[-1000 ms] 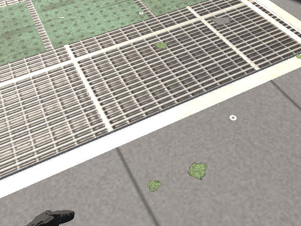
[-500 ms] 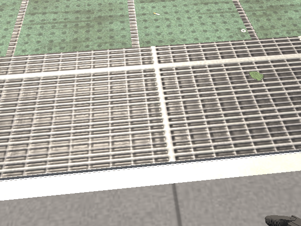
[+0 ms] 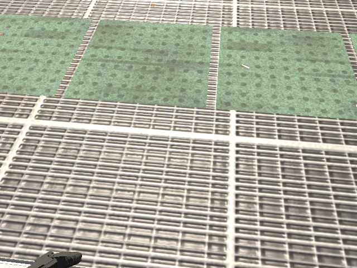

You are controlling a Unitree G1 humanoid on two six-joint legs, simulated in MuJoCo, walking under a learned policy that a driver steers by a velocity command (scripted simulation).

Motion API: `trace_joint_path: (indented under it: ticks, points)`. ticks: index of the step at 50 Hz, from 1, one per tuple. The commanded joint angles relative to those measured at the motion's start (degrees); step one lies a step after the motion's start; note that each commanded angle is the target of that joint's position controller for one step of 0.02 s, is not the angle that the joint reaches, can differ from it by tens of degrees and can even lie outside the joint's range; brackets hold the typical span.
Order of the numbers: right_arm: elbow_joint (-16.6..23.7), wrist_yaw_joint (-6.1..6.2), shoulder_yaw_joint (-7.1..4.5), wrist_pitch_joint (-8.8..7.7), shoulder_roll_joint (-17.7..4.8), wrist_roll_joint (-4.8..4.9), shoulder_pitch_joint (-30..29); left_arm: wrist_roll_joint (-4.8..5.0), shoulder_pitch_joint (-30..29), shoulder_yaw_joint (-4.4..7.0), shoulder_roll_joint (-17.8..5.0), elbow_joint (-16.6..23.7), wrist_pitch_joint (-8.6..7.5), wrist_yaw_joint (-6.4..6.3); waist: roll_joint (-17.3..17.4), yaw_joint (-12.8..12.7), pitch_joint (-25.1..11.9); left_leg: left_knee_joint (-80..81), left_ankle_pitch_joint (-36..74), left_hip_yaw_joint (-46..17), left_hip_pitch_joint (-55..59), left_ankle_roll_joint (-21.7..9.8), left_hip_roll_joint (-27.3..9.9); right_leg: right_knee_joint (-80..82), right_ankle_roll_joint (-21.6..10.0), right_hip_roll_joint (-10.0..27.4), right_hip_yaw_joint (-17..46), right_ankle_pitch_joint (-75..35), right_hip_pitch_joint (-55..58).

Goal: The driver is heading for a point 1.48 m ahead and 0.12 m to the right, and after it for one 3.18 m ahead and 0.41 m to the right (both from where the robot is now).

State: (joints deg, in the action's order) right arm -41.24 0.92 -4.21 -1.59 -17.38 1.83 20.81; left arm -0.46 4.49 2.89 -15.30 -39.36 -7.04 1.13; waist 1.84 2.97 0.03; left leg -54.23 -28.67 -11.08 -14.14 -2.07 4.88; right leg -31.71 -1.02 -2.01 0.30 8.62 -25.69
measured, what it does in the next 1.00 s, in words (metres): walks ahead: left foot, then right foot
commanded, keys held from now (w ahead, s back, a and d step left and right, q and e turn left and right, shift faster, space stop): w+q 0.08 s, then w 0.44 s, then w+e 0.38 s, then e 0.10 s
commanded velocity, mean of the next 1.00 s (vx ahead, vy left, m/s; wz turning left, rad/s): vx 0.49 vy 0.00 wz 0.02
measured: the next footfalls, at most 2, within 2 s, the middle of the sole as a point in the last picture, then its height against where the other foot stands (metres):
left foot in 0.44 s outside the picture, level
right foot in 0.98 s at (188, 214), level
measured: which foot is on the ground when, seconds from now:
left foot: up 0.00-0.42, down 0.44-1.00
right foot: down 0.00-0.46, up 0.48-0.96, down 0.98-1.00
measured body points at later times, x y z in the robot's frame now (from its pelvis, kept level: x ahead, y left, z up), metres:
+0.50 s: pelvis +0.25 +0.06 +0.00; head +0.29 +0.07 +0.45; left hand +0.20 +0.34 -0.13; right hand +0.52 -0.14 -0.07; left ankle +0.33 +0.17 -0.72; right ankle +0.10 -0.11 -0.68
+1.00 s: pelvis +0.53 +0.06 -0.01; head +0.57 +0.05 +0.44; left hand +0.74 +0.29 -0.10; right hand +0.55 -0.23 -0.14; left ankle +0.33 +0.17 -0.71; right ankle +0.65 -0.03 -0.73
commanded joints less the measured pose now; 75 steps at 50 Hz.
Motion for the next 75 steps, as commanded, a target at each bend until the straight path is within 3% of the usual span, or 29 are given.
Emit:
trace_joint_path:
  ticks: [1, 2, 5, 9, 15, 19, 22, 23, 24, 25, 26, 27, 29, 35, 40, 44, 47, 49, 50, 51, 52, 53, 54, 58, 64, 68, 73, 74, 75]
  points:
    - [6.3, 0.08, -1.26, -0.84, -8.1, -0.19, -2.9, 0.22, 11.8, 2.81, -8.0, 0.9, 0.76, -0.66, -7.9, -7.5, -5.3, -21.3, 4.0, 2.4, -31.9, 1.3, -6.2, 15.4, -9.9, 22.3, 31.0, 19.0, 32.2]
    - [7.0, -0.11, -1.37, -0.76, -7.4, -0.82, -5.2, 0.00, 9.6, 2.31, -6.7, 0.5, 1.07, -0.72, -6.4, -6.5, -1.6, -18.8, 7.1, 2.9, -30.5, 1.4, -7.8, 16.7, -9.3, 19.8, 24.7, 12.0, 26.0]
    - [7.2, -0.83, -1.14, 0.01, -4.1, -0.20, -4.6, -0.12, 8.4, 1.83, -5.3, -0.8, 0.63, -0.81, -8.7, -4.2, 0.3, -14.0, 10.8, 4.4, -25.1, 1.4, -10.3, 20.5, -8.8, 16.1, 14.0, 2.6, 18.4]
    - [8.2, -0.89, -0.09, -0.08, -1.5, -0.87, -8.1, 0.15, 10.4, 2.58, -8.0, -3.6, 0.06, -0.43, -5.9, -4.2, 1.1, -3.7, 16.5, 4.2, -27.0, 2.1, -10.3, 23.1, -11.3, 16.8, 8.1, -6.2, 19.2]
    - [10.1, -2.77, 1.19, -1.76, -0.1, -0.82, -18.7, 1.63, 14.0, 2.76, -10.6, -6.8, 1.42, -0.54, -5.4, -7.6, 3.0, 15.7, 28.1, 10.4, -21.7, 1.7, -9.4, 23.0, -9.5, 15.1, 0.5, -10.3, 21.3]
    - [11.7, -3.46, 0.72, -2.06, -1.8, -0.56, -21.7, 2.42, 16.6, 3.04, -12.2, -9.2, 2.81, -0.58, -7.0, -7.0, 3.8, 21.8, 22.2, 11.8, -19.3, -0.8, -7.7, 19.8, -8.4, 18.2, 0.9, -16.5, 27.2]
    - [6.7, -2.75, -2.29, -1.94, -7.2, -1.39, -5.0, 2.43, 15.6, 2.39, -11.6, -9.7, 3.47, -1.17, -6.3, 2.6, -6.8, 26.2, 24.4, 14.3, 7.7, -5.0, -4.1, -1.1, -4.6, 13.9, -4.8, -34.8, 22.0]
    - [4.9, -1.69, -3.66, -1.44, -12.1, -1.84, 5.6, 0.33, 15.4, 0.82, -8.0, -7.8, 3.11, -1.27, 2.3, 6.3, -15.4, 24.0, 27.7, -0.7, 25.8, -8.9, -16.5, -20.8, -2.1, 10.5, -6.6, -14.7, 8.1]
    - [4.7, -1.91, -3.59, -1.49, -15.2, -1.84, 5.0, 0.50, 21.1, -0.92, -2.5, -6.8, 1.87, -0.69, 15.2, 1.2, -21.7, 32.3, 15.9, -27.5, 37.5, -17.5, -27.6, -37.4, 0.4, 0.9, -1.1, 24.4, -10.9]
    - [4.9, -2.16, -2.28, -1.80, -9.7, -1.47, 4.2, 2.07, 16.4, 0.67, -8.9, -7.3, 1.02, -0.31, 7.8, 3.7, -18.3, 35.5, 10.5, -27.3, 34.2, -15.6, -26.2, -42.6, -0.2, 3.8, 4.8, 24.3, -16.9]
    - [4.9, -2.25, -1.52, -2.14, -8.0, -1.37, 0.7, 3.09, 11.7, 1.13, -10.1, -5.4, 0.56, -0.10, 6.4, 2.8, -10.3, 36.5, 13.9, -18.7, 27.2, -13.7, -24.2, -42.2, -0.9, 6.2, 3.6, 19.0, -19.9]
    - [5.0, -2.34, -1.02, -2.34, -6.4, -1.48, -2.9, 2.71, 10.3, 0.97, -9.2, -5.7, 0.63, -0.38, 2.4, 0.8, -6.5, 37.7, 19.5, -12.1, 19.8, -12.4, -21.9, -39.6, -0.7, 8.5, 2.9, 14.0, -17.8]
    - [4.9, -2.50, -0.41, -3.04, -3.7, -2.24, -7.1, 1.95, 12.0, 1.18, -7.9, -6.7, 1.88, -0.34, 3.6, -2.7, -3.2, 41.7, 25.1, -4.2, 10.0, -11.2, -18.9, -35.3, 0.2, 11.0, 3.8, 8.2, -11.6]
    - [0.9, -1.43, -1.17, -4.97, -4.7, -3.02, -6.0, 1.82, 8.2, 1.05, -4.9, -5.7, 4.22, -0.74, 1.4, -3.2, 1.5, 47.2, 32.0, 8.2, 6.4, -10.4, -18.4, -25.0, 2.4, 9.4, 7.0, -4.5, -15.0]
    - [-1.4, -0.52, -1.50, -4.66, -6.5, -2.41, -4.4, 1.40, -0.1, 0.15, -3.1, -2.9, 3.67, 0.87, 0.4, -0.1, 4.2, 48.4, 32.6, 16.1, 9.0, -7.8, -17.9, -9.8, 1.3, 7.8, 2.4, -15.7, -13.0]
    - [-3.8, -0.17, -2.08, -3.08, -7.6, -1.42, -1.6, 1.44, -5.0, -0.05, -3.2, 0.6, 3.67, 2.25, 0.3, 1.3, 5.5, 44.4, 37.8, 18.4, 18.2, -6.7, -20.6, -4.5, -1.1, 7.0, -0.1, -9.9, -16.0]
    - [-3.3, 0.89, -2.62, -1.28, -9.7, -1.21, -3.9, 0.94, -1.2, 1.21, -5.6, 1.6, 3.79, 3.05, 3.3, -2.1, 1.8, 32.3, 67.0, 20.9, 21.0, -4.1, -20.2, -3.6, -3.8, 2.0, -5.6, -1.2, -8.1]
    - [-2.4, 1.73, -2.26, -0.54, -9.5, -0.89, -5.1, 0.74, 13.9, 4.13, -11.0, -1.5, 3.66, 2.16, 1.7, -10.0, -6.7, 9.6, 68.1, 22.8, 13.1, 0.1, -15.7, 2.7, -7.0, -1.8, -5.0, -10.1, 13.8]
    - [-0.7, 1.50, -0.68, -1.32, -4.9, -3.24, -2.3, 0.70, 17.8, 5.28, -16.6, -2.0, 4.16, 0.65, -10.5, -8.6, -13.0, -9.9, 28.9, 22.4, -3.4, 3.7, -10.4, 0.0, -11.3, 10.2, 11.6, -32.7, 31.8]
    - [0.9, 0.38, 1.12, -2.87, -1.1, -3.36, 3.6, -0.14, 14.9, 5.20, -19.3, 0.7, 3.83, 0.80, -18.5, -4.0, -24.7, -29.2, -10.6, 11.9, -21.4, 6.6, 1.0, 4.8, -25.4, 24.7, 42.1, -38.9, 47.8]
    - [0.0, -0.34, -0.26, -3.85, -7.4, -1.88, -1.3, 0.18, 14.6, 4.36, -15.0, 1.9, 4.16, 1.04, -6.7, -8.4, -26.8, -31.0, -8.3, 3.2, -23.1, 5.4, -3.3, 5.9, -22.8, 22.0, 35.6, -40.3, 46.9]
    - [1.9, -0.35, -0.18, -4.12, -7.4, -0.65, -6.2, 0.74, 11.8, 3.71, -12.5, 2.2, 4.12, 0.93, -5.0, -7.8, -18.9, -27.2, -4.1, 4.5, -25.1, 4.4, -5.4, 5.8, -20.1, 19.2, 26.5, -40.3, 40.0]
    - [1.6, 0.43, -0.11, -3.90, -6.4, -1.37, -7.9, 1.56, 9.4, 3.45, -11.0, 2.1, 4.22, 0.70, -0.1, -5.8, -11.7, -22.6, -0.8, 5.9, -25.5, 4.7, -7.4, 7.1, -17.3, 15.9, 21.5, -37.9, 31.4]
    - [1.7, 1.45, -0.46, -0.98, -5.4, -2.28, -5.5, 0.34, 5.4, 3.31, -10.1, 3.6, 5.09, -0.31, -4.5, -1.1, -7.5, -13.6, 4.8, 6.6, -17.3, 6.5, -8.2, 11.5, -16.1, 11.8, 16.3, -37.7, 14.3]
    - [3.0, 1.95, -0.10, 0.38, -4.5, -2.52, -10.4, 1.28, 5.0, 3.73, -11.5, 4.1, 7.27, -2.55, -6.9, -2.1, -9.3, 0.3, 14.3, 5.8, -17.1, 8.5, -6.1, 10.4, -12.7, 9.0, 17.0, -24.3, 11.6]
    - [4.4, 1.24, -0.14, 0.15, -4.7, -2.06, -14.9, 1.04, 4.9, 3.69, -11.5, 4.8, 8.57, -3.26, -9.3, -3.7, -6.9, 9.1, 15.6, 4.4, -15.5, 8.1, -4.5, 10.2, -11.3, 8.4, 22.0, -9.3, 11.2]
    - [3.9, 0.13, -0.91, -1.68, -5.5, -1.67, -12.2, 1.75, 3.3, 3.33, -10.3, 6.0, 9.23, -3.06, -11.2, -1.8, -6.3, 27.4, 18.1, 5.0, -6.1, 5.4, -3.1, 3.7, -8.9, 7.0, 27.6, -14.4, 14.1]
    - [3.4, 0.11, -1.37, -1.99, -6.7, -1.91, -10.6, 1.87, 3.6, 2.98, -9.2, 6.3, 9.33, -3.13, -10.0, -1.3, -6.1, 33.3, 25.8, 3.9, -0.1, 3.9, -6.2, 1.0, -6.6, 4.7, 26.7, -8.8, 11.4]
    - [4.1, 0.45, -2.07, -1.74, -10.5, -2.92, -10.5, 0.82, 7.4, 2.05, -5.8, 6.2, 9.32, -3.03, 0.8, -3.8, -8.7, 33.8, 37.6, -6.2, 7.1, -0.8, -18.5, -9.8, -3.3, -0.5, 19.3, 9.5, 6.6]
Keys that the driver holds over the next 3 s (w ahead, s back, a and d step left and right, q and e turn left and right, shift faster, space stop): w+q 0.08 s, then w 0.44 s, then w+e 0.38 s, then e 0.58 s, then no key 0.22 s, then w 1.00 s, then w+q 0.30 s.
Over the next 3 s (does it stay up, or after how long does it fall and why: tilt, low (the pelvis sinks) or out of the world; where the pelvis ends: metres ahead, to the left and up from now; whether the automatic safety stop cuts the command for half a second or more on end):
stays up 1.17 -0.17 0.02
